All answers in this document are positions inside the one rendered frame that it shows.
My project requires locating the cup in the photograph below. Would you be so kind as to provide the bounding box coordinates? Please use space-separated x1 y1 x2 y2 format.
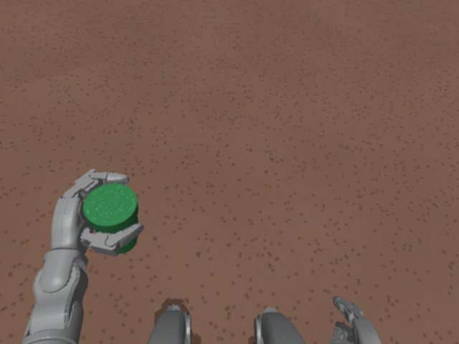
83 183 138 254

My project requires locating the right robot hand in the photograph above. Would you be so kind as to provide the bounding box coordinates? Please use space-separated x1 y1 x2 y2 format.
329 296 382 344

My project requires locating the left robot hand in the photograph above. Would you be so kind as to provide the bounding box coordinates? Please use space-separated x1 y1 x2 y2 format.
51 169 144 257

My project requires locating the left robot arm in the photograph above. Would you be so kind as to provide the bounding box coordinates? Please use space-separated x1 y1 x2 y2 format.
21 248 88 344

